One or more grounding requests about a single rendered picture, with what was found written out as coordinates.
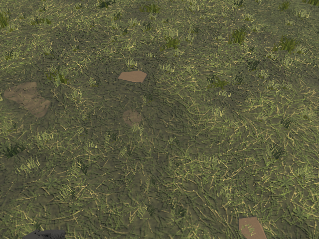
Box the robot left hand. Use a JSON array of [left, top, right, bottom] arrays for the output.
[[22, 229, 66, 239]]

